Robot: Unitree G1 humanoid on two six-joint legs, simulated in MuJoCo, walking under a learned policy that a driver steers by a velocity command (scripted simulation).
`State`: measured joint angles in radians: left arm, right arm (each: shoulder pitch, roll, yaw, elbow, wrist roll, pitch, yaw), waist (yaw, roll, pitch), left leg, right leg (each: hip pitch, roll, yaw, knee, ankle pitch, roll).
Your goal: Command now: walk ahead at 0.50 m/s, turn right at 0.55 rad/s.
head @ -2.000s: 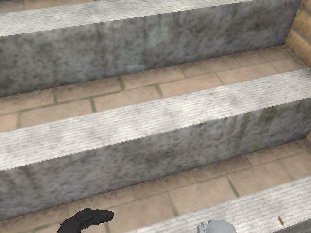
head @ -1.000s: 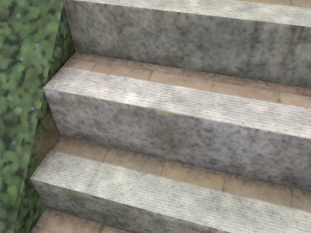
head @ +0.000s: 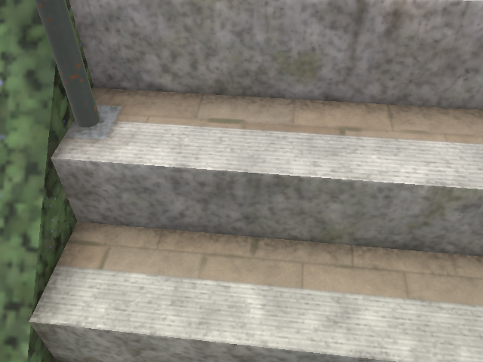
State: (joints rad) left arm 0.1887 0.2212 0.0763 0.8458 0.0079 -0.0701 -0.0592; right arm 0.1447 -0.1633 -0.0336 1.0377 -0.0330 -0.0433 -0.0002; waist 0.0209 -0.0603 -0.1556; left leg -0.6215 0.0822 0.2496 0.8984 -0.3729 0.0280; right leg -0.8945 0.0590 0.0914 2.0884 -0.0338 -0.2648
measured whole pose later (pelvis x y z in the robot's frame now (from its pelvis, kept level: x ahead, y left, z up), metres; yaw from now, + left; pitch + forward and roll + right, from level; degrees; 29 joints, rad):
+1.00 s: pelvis +0.41 -0.17 +0.42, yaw -17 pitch +8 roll +3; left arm 0.23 0.23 0.02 1.05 0.05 -0.03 -0.11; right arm 0.34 -0.16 0.01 1.05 -0.07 0.01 0.06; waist -0.08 -0.04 -0.18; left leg -0.64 -0.15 0.05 0.89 -0.39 0.11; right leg -0.92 0.09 0.24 1.87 0.15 -0.27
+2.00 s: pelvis +0.84 -0.30 +0.73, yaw +13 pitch +9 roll +5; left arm 0.48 0.10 -0.01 1.15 -0.01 -0.12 -0.05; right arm -0.08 -0.14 0.04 0.78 -0.02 0.06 0.04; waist 0.00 -0.04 -0.17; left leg -1.04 -0.06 0.19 1.45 -0.60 0.17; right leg -0.09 -0.25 -0.30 0.46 0.15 -0.07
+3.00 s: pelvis +1.18 -0.19 +1.11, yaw +14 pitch +8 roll -2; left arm 0.32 0.17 0.03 1.01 0.07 -0.10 -0.11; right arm 0.01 -0.19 0.01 0.71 -0.06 0.01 0.05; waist 0.04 0.01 -0.14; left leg -0.52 0.05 0.04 0.66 -0.18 0.08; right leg -0.25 -0.08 -0.04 0.64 -0.36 -0.09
